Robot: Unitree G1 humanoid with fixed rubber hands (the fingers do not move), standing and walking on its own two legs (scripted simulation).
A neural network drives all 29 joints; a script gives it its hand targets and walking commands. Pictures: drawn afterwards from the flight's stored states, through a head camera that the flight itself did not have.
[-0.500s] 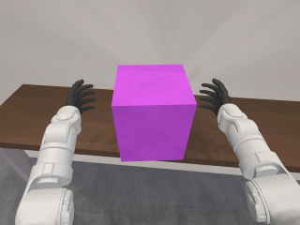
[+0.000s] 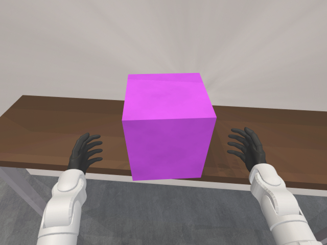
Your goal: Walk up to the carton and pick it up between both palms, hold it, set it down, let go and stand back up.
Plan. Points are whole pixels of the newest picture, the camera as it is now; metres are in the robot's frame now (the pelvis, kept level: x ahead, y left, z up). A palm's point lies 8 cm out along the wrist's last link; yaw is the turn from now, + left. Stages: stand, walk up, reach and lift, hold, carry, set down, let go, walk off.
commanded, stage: set down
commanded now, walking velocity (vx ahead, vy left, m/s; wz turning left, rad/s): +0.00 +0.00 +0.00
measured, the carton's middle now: (165, 127) +0.45 +0.01 +0.06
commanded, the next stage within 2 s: let go in 1.24 s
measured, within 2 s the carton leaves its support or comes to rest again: neither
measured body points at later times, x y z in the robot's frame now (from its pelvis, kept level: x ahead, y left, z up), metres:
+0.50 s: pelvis +0.02 +0.00 +0.00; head +0.02 +0.01 +0.45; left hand +0.26 +0.23 +0.02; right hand +0.27 -0.20 +0.03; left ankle +0.02 +0.11 -0.75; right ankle +0.00 -0.10 -0.75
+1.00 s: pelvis +0.01 +0.00 +0.00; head +0.02 +0.01 +0.45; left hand +0.20 +0.23 -0.05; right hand +0.21 -0.21 -0.04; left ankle +0.02 +0.11 -0.75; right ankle +0.00 -0.10 -0.75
